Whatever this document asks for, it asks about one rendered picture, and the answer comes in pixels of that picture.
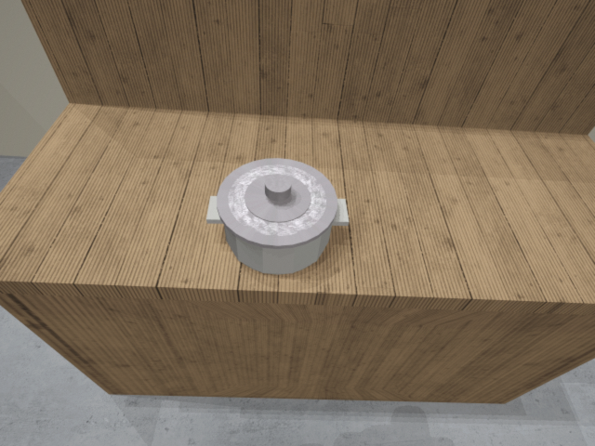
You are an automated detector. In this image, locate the knob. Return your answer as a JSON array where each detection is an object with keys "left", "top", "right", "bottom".
[{"left": 265, "top": 174, "right": 292, "bottom": 202}]

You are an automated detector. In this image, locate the table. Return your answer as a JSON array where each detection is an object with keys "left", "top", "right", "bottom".
[{"left": 0, "top": 0, "right": 595, "bottom": 404}]

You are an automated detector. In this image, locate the pot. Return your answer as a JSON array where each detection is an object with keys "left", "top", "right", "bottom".
[{"left": 206, "top": 196, "right": 349, "bottom": 275}]

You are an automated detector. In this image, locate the lid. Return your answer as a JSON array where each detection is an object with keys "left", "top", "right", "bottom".
[{"left": 217, "top": 158, "right": 337, "bottom": 249}]

